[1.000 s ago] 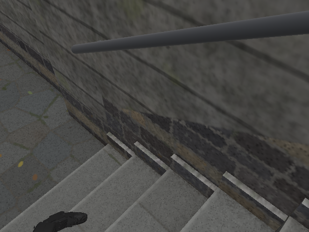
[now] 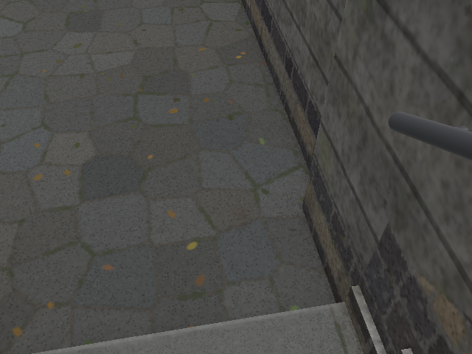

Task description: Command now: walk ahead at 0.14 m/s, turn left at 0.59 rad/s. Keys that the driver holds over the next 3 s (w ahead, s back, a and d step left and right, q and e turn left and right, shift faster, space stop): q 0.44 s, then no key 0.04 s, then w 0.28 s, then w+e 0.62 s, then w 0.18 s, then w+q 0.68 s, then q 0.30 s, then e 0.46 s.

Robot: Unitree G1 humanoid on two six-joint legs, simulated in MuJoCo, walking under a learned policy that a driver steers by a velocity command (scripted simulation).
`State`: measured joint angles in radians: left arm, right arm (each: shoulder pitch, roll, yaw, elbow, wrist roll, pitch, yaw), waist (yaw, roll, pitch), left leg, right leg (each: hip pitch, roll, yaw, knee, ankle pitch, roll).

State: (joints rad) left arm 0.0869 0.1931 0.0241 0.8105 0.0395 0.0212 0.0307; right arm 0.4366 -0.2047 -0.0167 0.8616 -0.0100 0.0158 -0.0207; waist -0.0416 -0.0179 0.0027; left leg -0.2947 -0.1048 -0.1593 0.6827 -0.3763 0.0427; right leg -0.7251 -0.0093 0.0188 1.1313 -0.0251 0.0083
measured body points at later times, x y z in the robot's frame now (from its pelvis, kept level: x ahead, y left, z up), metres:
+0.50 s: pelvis +0.04 +0.00 -0.03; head +0.07 +0.02 +0.42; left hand +0.01 +0.29 -0.15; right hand +0.30 -0.16 -0.11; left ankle +0.01 +0.09 -0.72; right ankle +0.05 -0.13 -0.72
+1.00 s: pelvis +0.14 +0.02 -0.05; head +0.13 +0.03 +0.40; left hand +0.18 +0.32 -0.16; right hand +0.20 -0.25 -0.18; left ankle +0.01 +0.10 -0.72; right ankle +0.31 -0.09 -0.73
